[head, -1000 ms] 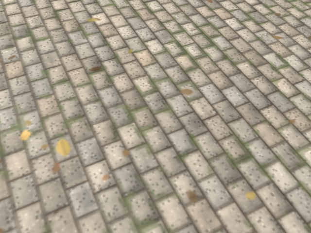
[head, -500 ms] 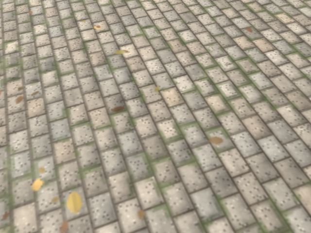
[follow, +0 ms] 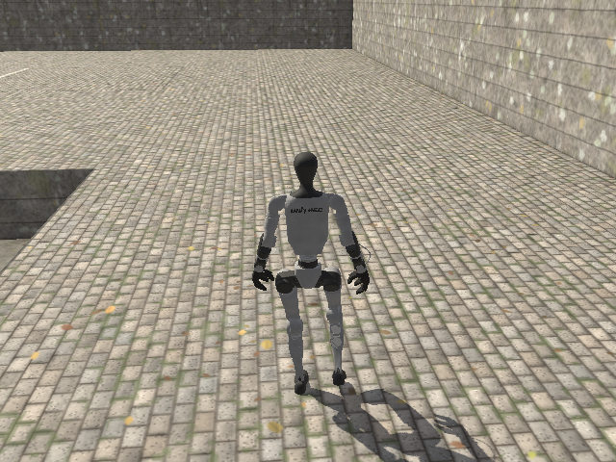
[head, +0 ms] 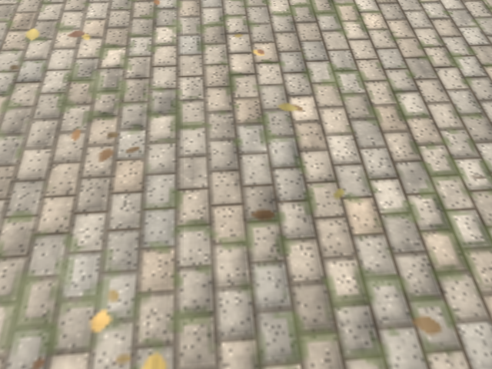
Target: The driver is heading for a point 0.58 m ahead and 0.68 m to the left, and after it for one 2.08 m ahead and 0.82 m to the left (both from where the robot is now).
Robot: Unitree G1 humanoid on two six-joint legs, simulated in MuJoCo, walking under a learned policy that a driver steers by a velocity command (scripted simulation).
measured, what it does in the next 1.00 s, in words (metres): walks ahead, turning left: right foot, then left foot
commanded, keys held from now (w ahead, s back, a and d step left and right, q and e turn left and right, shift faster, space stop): w+q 1.00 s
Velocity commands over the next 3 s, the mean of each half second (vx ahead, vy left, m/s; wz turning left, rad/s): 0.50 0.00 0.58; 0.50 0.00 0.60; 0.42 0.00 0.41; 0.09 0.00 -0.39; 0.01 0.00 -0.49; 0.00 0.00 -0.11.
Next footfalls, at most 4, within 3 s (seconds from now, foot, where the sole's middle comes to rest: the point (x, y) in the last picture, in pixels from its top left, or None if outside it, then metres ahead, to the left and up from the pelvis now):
0.36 right None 0.40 -0.11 -0.78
0.88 left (180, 332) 0.56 0.19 -0.78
1.42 right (163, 225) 0.90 0.28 -0.78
1.94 left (116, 263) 0.76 0.41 -0.78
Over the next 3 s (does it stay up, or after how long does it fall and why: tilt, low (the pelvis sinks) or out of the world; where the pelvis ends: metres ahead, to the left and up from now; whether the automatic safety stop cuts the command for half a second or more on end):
stays up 0.76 0.27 0.01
